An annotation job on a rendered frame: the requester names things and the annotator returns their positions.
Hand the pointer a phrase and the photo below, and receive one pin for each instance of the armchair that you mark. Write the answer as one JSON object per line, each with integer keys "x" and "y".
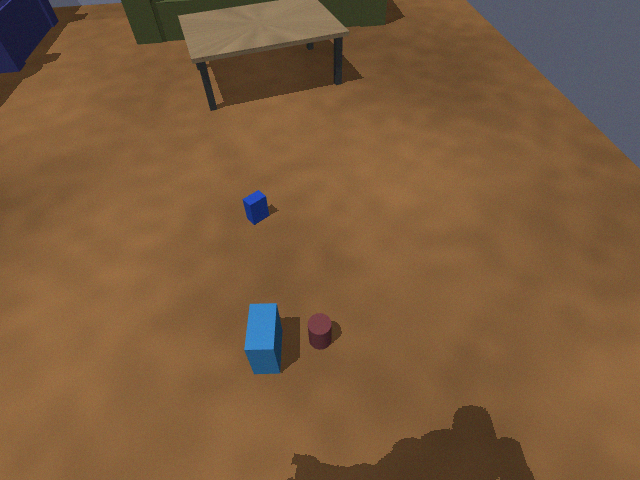
{"x": 23, "y": 24}

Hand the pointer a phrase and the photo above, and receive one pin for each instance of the sofa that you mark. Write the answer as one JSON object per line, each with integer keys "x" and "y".
{"x": 156, "y": 21}

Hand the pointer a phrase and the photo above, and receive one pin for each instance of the coffee table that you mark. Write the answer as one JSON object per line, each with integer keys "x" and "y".
{"x": 247, "y": 29}

